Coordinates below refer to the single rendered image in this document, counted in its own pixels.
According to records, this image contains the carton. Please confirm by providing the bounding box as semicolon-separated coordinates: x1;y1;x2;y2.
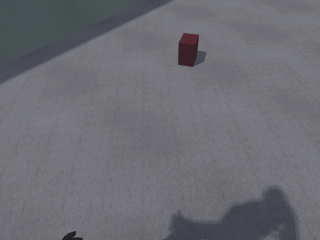
178;33;199;67

